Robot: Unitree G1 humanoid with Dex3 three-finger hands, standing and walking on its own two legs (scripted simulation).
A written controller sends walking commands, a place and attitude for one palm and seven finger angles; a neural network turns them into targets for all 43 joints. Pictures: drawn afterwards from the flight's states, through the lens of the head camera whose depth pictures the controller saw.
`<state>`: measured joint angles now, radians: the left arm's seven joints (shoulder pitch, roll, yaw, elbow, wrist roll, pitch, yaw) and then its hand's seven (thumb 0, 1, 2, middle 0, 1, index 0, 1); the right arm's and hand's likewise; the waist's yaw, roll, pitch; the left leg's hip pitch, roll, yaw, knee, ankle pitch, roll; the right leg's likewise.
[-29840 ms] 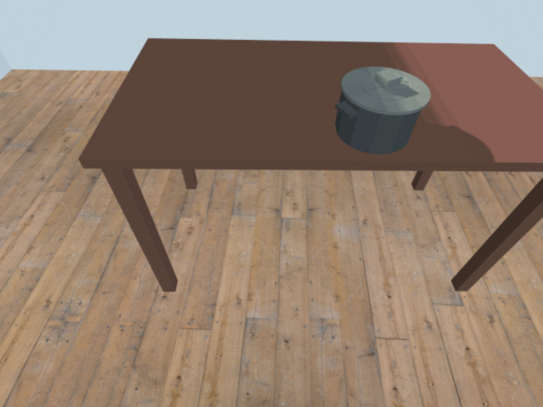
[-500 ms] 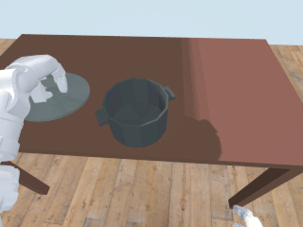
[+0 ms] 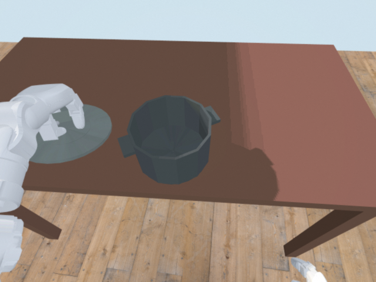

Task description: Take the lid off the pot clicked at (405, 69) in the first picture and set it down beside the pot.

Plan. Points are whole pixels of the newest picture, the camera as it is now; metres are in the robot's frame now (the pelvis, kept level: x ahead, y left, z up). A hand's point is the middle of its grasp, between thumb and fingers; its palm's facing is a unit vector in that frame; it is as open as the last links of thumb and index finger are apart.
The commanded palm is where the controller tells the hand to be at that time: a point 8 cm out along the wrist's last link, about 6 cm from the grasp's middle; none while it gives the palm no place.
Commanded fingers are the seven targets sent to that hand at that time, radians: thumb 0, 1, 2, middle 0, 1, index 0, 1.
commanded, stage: lower the lid onto the table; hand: left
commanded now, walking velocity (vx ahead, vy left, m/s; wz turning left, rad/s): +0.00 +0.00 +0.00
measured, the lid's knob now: (61, 120) +0.43 +0.29 +0.09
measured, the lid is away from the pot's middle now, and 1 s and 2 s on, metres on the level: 0.24 0.24 0.25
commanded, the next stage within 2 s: open the fingers wide in 1.76 s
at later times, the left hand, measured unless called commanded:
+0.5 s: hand (69, 126) +0.42 +0.28 +0.09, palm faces -0.43 -0.04 -0.90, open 6.1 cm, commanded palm +0.42 +0.28 +0.15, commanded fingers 0.00 0.41 1.30 -0.97 -0.69 -1.16 -0.77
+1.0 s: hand (71, 141) +0.41 +0.28 +0.05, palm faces -0.49 -0.06 -0.87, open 6.0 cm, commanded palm +0.43 +0.28 +0.12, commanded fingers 0.00 0.41 1.30 -0.97 -0.69 -1.16 -0.77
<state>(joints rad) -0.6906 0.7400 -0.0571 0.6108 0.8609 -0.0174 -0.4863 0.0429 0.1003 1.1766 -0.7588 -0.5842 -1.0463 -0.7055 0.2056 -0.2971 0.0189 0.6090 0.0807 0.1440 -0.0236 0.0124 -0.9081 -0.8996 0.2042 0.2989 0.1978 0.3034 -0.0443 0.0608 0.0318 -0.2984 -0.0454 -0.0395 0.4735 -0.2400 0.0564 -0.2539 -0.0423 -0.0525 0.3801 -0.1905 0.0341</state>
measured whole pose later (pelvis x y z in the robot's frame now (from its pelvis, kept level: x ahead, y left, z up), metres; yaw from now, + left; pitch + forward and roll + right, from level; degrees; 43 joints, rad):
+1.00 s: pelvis +0.00 +0.00 +0.00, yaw -1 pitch +6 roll -2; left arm -0.68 0.69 -0.04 0.85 0.91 -0.15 -0.37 0.04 0.11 1.17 -0.75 -0.59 -1.05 -0.71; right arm 0.23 -0.29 0.01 0.64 0.08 0.15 -0.05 0.01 -0.91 -0.90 0.21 0.30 0.20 0.30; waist -0.06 0.05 0.00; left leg -0.36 -0.04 -0.02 0.52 -0.27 0.06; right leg -0.33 -0.03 -0.04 0.43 -0.21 0.03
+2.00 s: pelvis -0.01 +0.01 -0.02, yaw -4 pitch +13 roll -3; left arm -0.76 0.75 0.00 0.99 0.97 -0.24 -0.28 0.00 0.10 1.10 -0.73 -0.65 -1.08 -0.74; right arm 0.32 -0.29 0.00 0.64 0.07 0.19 -0.06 0.01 -0.91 -0.90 0.21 0.30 0.20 0.30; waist -0.09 0.04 -0.08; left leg -0.60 -0.02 0.01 0.72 -0.34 0.07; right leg -0.57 -0.02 0.00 0.61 -0.27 0.03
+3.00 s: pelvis +0.00 +0.03 -0.03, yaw -4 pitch +14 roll -4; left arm -0.74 0.73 -0.01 0.94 0.97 -0.21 -0.26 0.00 -0.01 0.68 -0.39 -0.89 -0.38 -0.84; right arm 0.30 -0.27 0.00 0.63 0.07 0.21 -0.04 0.01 -0.91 -0.90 0.21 0.30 0.20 0.30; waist -0.08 0.04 -0.08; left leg -0.62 -0.03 0.02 0.74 -0.36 0.09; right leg -0.57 -0.02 0.00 0.61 -0.27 0.02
